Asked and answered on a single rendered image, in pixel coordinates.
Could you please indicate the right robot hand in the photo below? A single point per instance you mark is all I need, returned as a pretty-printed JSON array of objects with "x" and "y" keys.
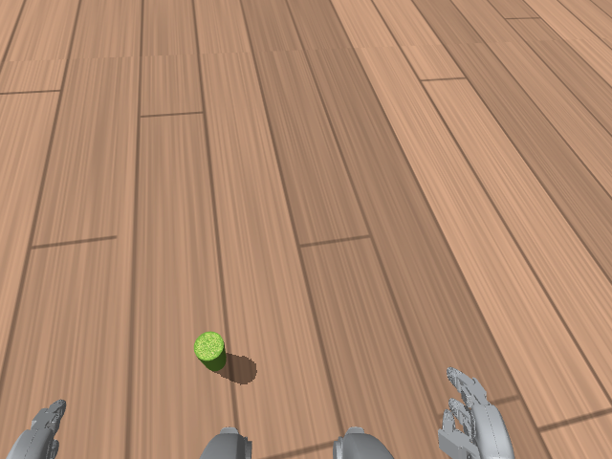
[{"x": 486, "y": 436}]

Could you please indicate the left robot hand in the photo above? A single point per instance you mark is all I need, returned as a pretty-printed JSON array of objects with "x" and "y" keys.
[{"x": 38, "y": 442}]

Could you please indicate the cup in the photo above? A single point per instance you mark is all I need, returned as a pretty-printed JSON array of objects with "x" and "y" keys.
[{"x": 210, "y": 350}]

